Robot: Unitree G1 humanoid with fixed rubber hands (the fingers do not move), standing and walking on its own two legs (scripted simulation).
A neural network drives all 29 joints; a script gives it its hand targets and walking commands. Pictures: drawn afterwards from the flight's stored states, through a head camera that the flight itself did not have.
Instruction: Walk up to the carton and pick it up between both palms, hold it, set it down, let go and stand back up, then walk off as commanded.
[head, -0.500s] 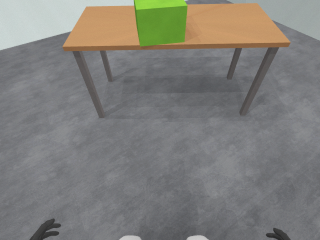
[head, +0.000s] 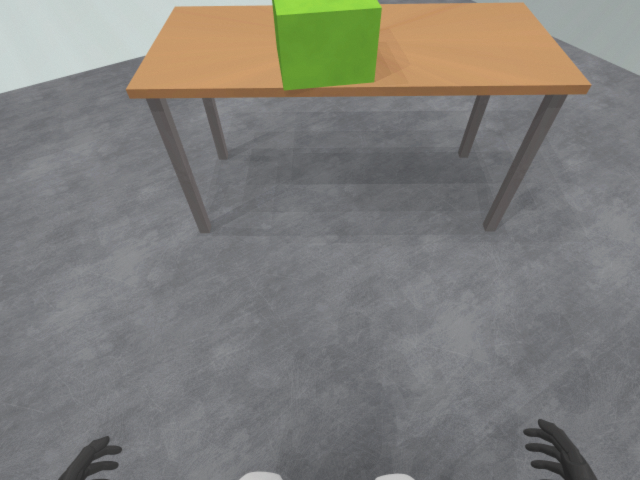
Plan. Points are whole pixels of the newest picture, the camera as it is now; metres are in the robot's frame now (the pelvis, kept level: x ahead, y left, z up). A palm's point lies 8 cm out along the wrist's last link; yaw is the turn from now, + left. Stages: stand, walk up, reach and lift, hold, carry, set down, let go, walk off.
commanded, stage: walk off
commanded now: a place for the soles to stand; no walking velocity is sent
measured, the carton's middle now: (322, 30) +1.19 +0.02 +0.00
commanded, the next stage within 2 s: stand in 0.06 s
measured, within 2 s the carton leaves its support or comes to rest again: neither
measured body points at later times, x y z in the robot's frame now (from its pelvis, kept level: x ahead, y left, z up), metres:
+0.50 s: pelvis +0.00 +0.01 +0.00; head +0.01 +0.00 +0.45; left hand +0.11 +0.33 -0.09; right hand +0.13 -0.31 -0.11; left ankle +0.02 +0.14 -0.72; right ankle +0.02 -0.15 -0.72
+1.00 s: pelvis +0.00 +0.01 +0.00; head +0.01 +0.01 +0.45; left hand +0.11 +0.33 -0.09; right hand +0.15 -0.30 -0.10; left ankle +0.02 +0.14 -0.72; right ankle +0.02 -0.15 -0.72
